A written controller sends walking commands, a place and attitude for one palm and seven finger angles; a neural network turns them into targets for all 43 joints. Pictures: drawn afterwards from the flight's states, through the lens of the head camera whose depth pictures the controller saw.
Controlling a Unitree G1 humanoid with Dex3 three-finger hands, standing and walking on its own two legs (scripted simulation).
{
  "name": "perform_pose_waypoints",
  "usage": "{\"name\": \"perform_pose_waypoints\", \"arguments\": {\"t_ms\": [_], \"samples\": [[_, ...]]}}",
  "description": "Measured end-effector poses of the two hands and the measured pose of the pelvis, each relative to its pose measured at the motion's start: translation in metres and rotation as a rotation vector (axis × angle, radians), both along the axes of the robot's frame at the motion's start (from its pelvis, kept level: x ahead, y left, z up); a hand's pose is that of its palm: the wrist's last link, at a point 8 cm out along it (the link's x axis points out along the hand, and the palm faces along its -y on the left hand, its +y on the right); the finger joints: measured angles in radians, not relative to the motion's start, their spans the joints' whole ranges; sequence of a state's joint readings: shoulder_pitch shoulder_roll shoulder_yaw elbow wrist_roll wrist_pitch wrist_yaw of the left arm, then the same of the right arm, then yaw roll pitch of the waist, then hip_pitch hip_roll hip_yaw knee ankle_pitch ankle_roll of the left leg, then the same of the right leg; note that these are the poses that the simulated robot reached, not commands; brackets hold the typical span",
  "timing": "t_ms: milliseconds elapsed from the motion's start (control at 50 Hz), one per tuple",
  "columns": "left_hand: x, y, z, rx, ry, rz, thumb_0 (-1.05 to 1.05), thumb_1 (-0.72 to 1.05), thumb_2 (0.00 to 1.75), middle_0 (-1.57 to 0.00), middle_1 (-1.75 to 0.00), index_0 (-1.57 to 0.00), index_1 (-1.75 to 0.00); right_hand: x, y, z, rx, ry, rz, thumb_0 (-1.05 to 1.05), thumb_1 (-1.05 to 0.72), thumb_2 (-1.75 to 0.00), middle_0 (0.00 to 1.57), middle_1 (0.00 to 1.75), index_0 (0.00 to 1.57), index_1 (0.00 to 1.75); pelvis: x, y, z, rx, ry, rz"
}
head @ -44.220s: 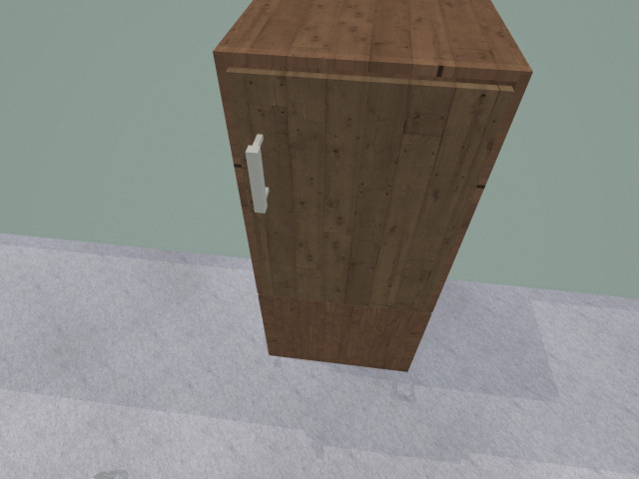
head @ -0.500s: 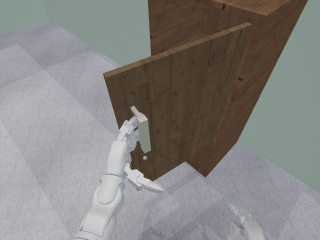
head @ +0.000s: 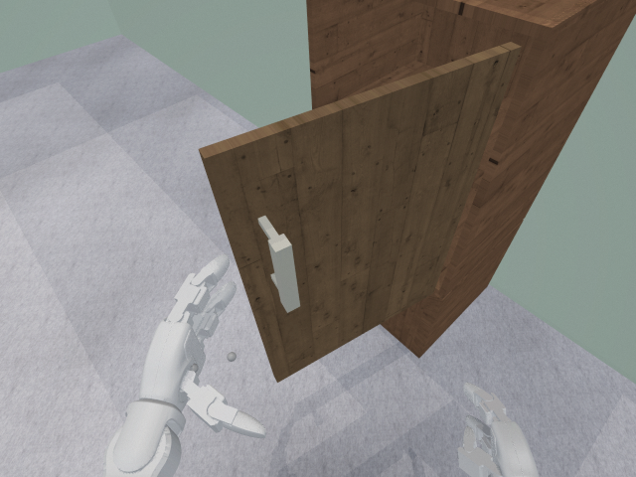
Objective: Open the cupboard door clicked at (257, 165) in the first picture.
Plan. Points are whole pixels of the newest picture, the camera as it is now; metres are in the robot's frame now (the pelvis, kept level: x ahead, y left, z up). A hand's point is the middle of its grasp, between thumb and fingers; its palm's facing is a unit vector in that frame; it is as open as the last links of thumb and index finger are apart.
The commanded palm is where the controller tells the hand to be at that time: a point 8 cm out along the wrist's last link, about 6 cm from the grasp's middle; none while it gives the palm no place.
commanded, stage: slide the hand sideways off the handle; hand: left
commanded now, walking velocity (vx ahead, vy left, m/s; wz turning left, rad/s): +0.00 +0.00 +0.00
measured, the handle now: (278, 265) +0.36 +0.08 +0.08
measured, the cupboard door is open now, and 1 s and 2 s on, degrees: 78 78 78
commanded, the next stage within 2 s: draw the hand back to the body in 0.14 s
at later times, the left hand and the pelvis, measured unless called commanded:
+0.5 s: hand (182, 365) +0.21 +0.16 +0.10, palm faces -0.04 -1.00 -0.07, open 16.3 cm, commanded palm +0.18 +0.22 +0.11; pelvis +0.00 +0.01 +0.00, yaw +0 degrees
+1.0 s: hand (83, 360) +0.20 +0.23 +0.14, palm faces +0.27 -0.91 -0.32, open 14.3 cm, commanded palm +0.16 +0.28 +0.16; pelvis +0.00 +0.03 +0.03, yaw +0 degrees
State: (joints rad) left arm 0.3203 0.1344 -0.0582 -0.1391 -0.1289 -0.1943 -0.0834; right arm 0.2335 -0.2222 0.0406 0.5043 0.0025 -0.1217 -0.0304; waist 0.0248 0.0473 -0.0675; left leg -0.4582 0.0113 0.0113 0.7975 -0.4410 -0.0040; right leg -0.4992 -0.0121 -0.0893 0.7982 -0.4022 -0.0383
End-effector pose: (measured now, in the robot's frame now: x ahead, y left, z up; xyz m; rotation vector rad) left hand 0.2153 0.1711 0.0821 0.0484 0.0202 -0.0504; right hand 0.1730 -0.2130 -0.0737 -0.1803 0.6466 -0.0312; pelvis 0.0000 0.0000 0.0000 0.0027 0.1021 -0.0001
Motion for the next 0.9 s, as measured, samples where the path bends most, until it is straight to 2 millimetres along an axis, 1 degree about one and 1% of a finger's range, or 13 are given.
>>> {"name": "perform_pose_waypoints", "arguments": {"t_ms": [160,320,380,500,680,760,820,900], "samples": [[-0.014,0.015,0.0,0.005,0.003,-0.004,-0.01,-0.5,0.3,-0.15,-0.3,-0.15,-0.3,-0.004,-0.008,-0.002,-0.017,-0.011,-0.009,0.01,-0.91,-0.9,0.2,0.3,0.2,0.3,-0.001,-0.001,-0.002,-0.004,0.005,0.007],[-0.015,0.015,0.001,-0.003,-0.017,-0.022,-0.01,-0.5,0.3,-0.15,-0.3,-0.15,-0.3,-0.01,-0.01,-0.002,-0.029,-0.026,-0.019,0.01,-0.91,-0.9,0.2,0.3,0.2,0.3,-0.005,0.001,-0.005,-0.006,0.008,0.007],[-0.016,0.021,0.008,0.01,-0.027,-0.017,-0.01,-0.5,0.3,-0.15,-0.3,-0.16,-0.3,-0.012,-0.008,0.0,-0.024,-0.034,-0.028,0.01,-0.91,-0.9,0.2,0.3,0.2,0.3,-0.005,0.002,-0.004,-0.007,0.0,0.003],[-0.023,0.04,0.024,0.021,-0.048,0.01,-0.01,-0.5,0.3,-0.15,-0.3,-0.16,-0.3,-0.012,0.0,0.007,-0.011,-0.06,-0.031,0.01,-0.91,-0.9,0.2,0.3,0.2,0.3,-0.004,0.006,0.001,-0.012,-0.023,0.0],[-0.04,0.062,0.039,0.026,-0.046,0.022,-0.01,-0.5,0.3,-0.15,-0.3,-0.16,-0.3,-0.003,0.012,0.02,-0.019,-0.113,-0.004,0.01,-0.91,-0.9,0.2,0.3,0.2,0.3,-0.006,0.015,0.006,-0.021,-0.058,0.008],[-0.045,0.072,0.047,0.031,-0.058,0.028,-0.01,-0.47,0.31,-0.15,-0.3,-0.16,-0.3,0.001,0.018,0.026,-0.02,-0.135,0.007,0.01,-0.9,-0.9,0.2,0.3,0.2,0.3,-0.006,0.018,0.008,-0.023,-0.073,0.01],[-0.047,0.083,0.057,0.157,-0.056,0.122,-0.01,-0.42,0.33,-0.16,-0.3,-0.16,-0.3,0.003,0.022,0.03,-0.039,-0.128,0.007,0.01,-0.9,-0.9,0.2,0.3,0.2,0.3,-0.006,0.019,0.013,-0.024,-0.097,0.004],[-0.051,0.096,0.066,0.236,-0.056,0.251,-0.01,-0.31,0.38,-0.16,-0.3,-0.16,-0.3,0.002,0.027,0.034,-0.047,-0.099,0.004,0.01,-0.9,-0.9,0.2,0.3,0.2,0.3,-0.005,0.023,0.021,-0.026,-0.125,0.0]]}}
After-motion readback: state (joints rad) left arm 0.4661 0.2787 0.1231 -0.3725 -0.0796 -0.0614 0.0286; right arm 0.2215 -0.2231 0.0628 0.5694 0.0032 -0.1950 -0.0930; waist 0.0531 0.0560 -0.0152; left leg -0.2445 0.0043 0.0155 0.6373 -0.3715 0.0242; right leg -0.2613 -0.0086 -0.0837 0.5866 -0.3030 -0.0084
